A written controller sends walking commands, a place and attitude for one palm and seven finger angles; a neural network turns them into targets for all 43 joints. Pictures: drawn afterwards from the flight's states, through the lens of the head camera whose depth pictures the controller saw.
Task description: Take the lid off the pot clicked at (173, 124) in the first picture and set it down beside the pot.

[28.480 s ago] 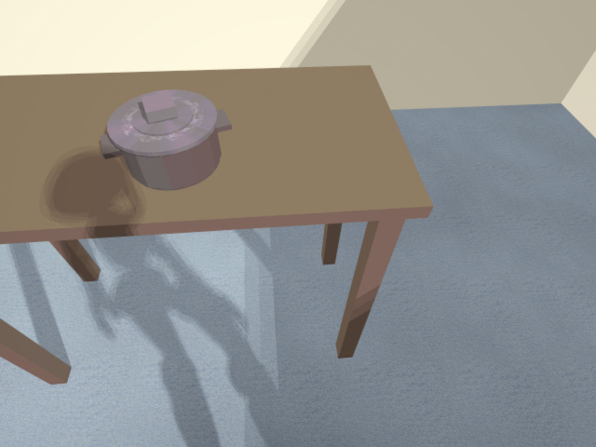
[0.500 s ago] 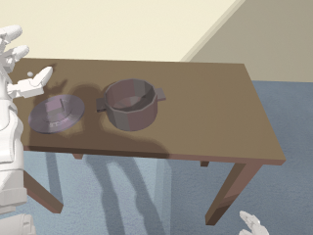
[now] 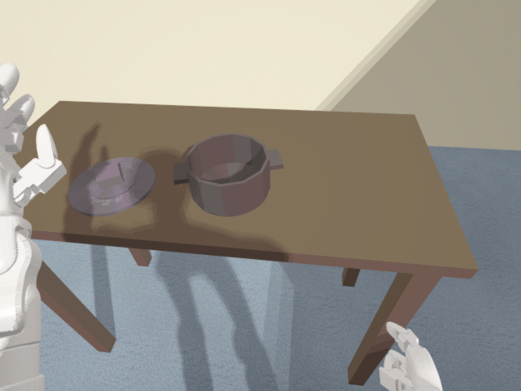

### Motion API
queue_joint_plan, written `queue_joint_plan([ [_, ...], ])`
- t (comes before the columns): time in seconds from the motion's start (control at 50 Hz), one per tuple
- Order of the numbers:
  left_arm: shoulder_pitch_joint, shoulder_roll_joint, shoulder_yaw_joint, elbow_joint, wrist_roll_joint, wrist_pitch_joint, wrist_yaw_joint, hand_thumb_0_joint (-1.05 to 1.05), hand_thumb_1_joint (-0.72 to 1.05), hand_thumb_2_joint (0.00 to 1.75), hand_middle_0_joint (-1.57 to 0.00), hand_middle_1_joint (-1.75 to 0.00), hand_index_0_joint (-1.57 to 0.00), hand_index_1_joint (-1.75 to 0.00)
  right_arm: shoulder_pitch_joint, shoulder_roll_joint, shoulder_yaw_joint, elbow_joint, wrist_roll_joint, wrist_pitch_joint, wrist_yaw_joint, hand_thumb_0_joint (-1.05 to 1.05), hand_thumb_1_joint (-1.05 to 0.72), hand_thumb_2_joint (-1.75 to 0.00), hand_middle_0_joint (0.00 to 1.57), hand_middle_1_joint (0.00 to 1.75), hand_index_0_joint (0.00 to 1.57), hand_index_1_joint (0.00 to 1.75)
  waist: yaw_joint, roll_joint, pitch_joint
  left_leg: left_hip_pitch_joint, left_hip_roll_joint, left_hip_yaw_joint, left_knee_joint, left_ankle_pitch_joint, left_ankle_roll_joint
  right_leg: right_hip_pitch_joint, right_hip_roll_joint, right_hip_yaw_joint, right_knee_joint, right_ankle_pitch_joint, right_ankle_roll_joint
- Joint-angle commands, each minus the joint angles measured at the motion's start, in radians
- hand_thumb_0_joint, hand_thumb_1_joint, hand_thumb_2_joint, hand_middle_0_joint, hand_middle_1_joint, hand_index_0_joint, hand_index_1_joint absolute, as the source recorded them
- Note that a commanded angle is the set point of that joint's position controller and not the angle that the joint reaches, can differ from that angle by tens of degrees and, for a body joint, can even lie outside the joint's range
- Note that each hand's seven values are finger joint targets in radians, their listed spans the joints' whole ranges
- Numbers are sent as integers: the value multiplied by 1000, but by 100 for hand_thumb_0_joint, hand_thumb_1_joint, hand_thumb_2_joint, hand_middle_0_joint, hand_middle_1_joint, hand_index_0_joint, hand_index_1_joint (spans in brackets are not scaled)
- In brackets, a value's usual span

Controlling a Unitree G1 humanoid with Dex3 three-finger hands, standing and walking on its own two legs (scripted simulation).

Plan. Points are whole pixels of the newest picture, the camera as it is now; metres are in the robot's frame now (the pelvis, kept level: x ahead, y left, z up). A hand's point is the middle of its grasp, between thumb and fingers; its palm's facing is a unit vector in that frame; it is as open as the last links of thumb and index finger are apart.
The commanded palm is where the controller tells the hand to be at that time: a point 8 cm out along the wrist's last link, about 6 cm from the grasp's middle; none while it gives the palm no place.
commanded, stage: draw the hand back to the body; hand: left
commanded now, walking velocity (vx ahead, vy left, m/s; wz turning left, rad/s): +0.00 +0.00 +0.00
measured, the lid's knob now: (108, 175) +0.48 +0.37 +0.06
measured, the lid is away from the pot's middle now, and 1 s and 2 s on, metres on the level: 0.25 0.25 0.25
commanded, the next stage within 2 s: step back with the hand held close in 0.80 s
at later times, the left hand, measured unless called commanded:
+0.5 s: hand (16, 219) +0.21 +0.27 +0.24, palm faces +0.47 -0.85 -0.26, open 7.4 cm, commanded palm +0.14 +0.31 +0.24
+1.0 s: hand out of the picture +0.18 +0.27 +0.26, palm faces +0.51 -0.79 -0.35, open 7.4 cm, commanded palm +0.11 +0.31 +0.24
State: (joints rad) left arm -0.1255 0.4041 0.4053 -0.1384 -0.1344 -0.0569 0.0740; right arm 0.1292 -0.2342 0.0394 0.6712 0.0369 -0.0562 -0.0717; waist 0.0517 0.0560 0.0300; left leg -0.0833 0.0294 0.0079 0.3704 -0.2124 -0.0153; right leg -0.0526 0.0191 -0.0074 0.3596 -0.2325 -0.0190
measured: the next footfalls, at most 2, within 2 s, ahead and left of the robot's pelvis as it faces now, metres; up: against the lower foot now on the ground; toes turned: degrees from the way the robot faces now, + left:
right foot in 1.96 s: -0.17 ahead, -0.08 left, +0.00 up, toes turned +0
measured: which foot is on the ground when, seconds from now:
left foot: down 0.00-1.00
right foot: down 0.00-1.00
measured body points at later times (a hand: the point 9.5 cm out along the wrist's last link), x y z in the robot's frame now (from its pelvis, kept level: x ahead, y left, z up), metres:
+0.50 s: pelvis -0.01 +0.02 +0.00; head -0.03 +0.01 +0.45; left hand +0.18 +0.31 +0.26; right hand +0.19 -0.19 -0.08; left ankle +0.00 +0.13 -0.75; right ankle -0.02 -0.11 -0.75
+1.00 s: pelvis -0.01 +0.03 +0.00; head -0.03 +0.02 +0.45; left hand +0.14 +0.31 +0.27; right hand +0.20 -0.17 -0.07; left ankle +0.00 +0.13 -0.75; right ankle -0.02 -0.11 -0.75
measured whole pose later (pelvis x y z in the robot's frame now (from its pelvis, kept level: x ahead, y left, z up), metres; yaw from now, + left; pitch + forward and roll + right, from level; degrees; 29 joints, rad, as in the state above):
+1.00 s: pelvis -0.01 +0.03 +0.00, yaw +1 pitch -4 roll -1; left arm 0.33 0.40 0.45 -0.63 -0.10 -0.13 0.09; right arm 0.14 -0.20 0.05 0.63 0.01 -0.07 -0.06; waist 0.07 0.04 0.02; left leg -0.13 0.01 0.00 0.43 -0.23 0.02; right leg -0.05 0.00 -0.02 0.33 -0.21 0.02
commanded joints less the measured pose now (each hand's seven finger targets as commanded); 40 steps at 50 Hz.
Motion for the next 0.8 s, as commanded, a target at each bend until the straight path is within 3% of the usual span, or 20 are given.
queue_joint_plan([
  [0.0,-243,253,92,-312,-2,-75,11,0,90,90,-20,-30,-20,-30,-154,-103,-36,-159,-9,-64,-11,0,-90,-90,20,30,20,30,-9,12,-189,108,-36,38,-19,201,61,-2,-6,-13,-64,265,4],
  [0.06,-149,246,116,-315,-3,-74,13,0,90,90,-20,-30,-20,-30,-158,-97,-37,-155,-17,-66,-13,0,-90,-90,20,30,20,30,6,-6,-180,98,-34,37,-22,213,60,2,-3,-16,-62,273,4],
  [0.14,-89,209,93,-317,-5,-69,11,0,90,90,-20,-30,-20,-30,-156,-94,-37,-152,-19,-64,-15,0,-90,-90,20,30,20,30,-1,-36,-125,82,-30,33,-34,174,59,-22,-3,-19,-81,219,6],
  [0.22,-37,204,95,-430,-1,-84,8,0,90,90,-20,-30,-20,-30,-171,-90,-37,-159,-25,-74,-13,0,-90,-90,20,30,20,30,7,30,-147,95,-31,27,-34,179,55,-9,-4,-15,-79,215,0],
  [0.24,-22,180,70,-451,1,-85,7,0,90,90,-20,-30,-20,-30,-172,-88,-35,-161,-25,-77,-12,0,-90,-90,20,30,20,30,5,34,-150,100,-29,25,-36,183,53,-9,-3,-17,-76,211,0],
  [0.32,71,208,120,-474,2,-87,17,0,90,90,-20,-30,-20,-30,-164,-89,-39,-154,-32,-83,-13,0,-90,-90,20,30,20,30,13,21,-133,82,-27,17,-40,165,50,-9,0,-18,-79,188,-3],
  [0.38,141,172,102,-492,0,-81,10,0,90,90,-20,-30,-20,-30,-163,-84,-36,-158,-33,-76,-8,0,-90,-90,20,30,20,30,13,-9,-95,61,-23,14,-47,169,46,-10,1,-24,-79,188,-3],
  [0.44,185,143,70,-549,4,-82,5,0,90,90,-20,-30,-20,-30,-166,-81,-37,-168,-32,-79,-3,0,-90,-90,20,30,20,30,10,16,-92,64,-20,10,-50,154,45,-19,-1,-25,-84,165,-4],
  [0.48,230,150,81,-575,5,-81,6,0,90,90,-20,-30,-20,-30,-164,-82,-38,-170,-35,-83,-2,0,-90,-90,20,30,20,30,15,2,-94,63,-19,7,-48,166,45,-13,1,-26,-79,175,-4],
  [0.52,241,174,99,-655,12,-92,12,0,90,90,-20,-30,-20,-30,-167,-83,-39,-177,-39,-91,0,0,-90,-90,20,30,20,30,18,38,-136,74,-22,0,-41,180,43,8,1,-23,-73,190,-8],
  [0.6,332,172,113,-671,13,-85,17,0,90,90,-20,-30,-20,-30,-159,-74,-35,-178,-37,-92,0,0,-90,-90,20,30,20,30,20,36,-96,56,-17,-2,-41,170,36,-1,4,-26,-73,178,-11],
  [0.62,352,146,97,-642,15,-80,15,0,90,90,-20,-30,-20,-30,-158,-72,-35,-175,-38,-89,-2,0,-90,-90,20,30,20,30,20,30,-69,42,-17,-1,-49,148,35,-19,4,-26,-82,153,-10],
  [0.66,308,131,75,-621,16,-73,16,0,90,90,-20,-30,-20,-30,-159,-75,-32,-171,-33,-86,-5,0,-90,-90,20,30,20,30,8,6,-10,24,-13,-7,-62,93,35,-54,6,-31,-97,91,-8],
  [0.7,271,145,78,-652,16,-80,20,0,90,90,-20,-30,-20,-30,-161,-75,-32,-169,-32,-94,-10,0,-90,-90,20,30,20,30,3,13,-15,34,-13,-14,-62,61,39,-57,6,-25,-100,68,-8],
  [0.78,336,126,69,-674,23,-82,18,0,90,90,-20,-30,-20,-30,-156,-72,-33,-172,-39,-97,-9,0,-90,-90,20,30,20,30,19,21,-74,53,-16,-11,-55,102,38,-25,1,-26,-89,97,-10],
])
